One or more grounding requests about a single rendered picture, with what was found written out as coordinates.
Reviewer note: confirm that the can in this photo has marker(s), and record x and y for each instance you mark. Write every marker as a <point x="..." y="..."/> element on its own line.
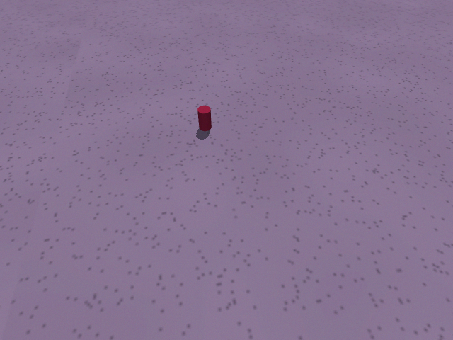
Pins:
<point x="204" y="117"/>

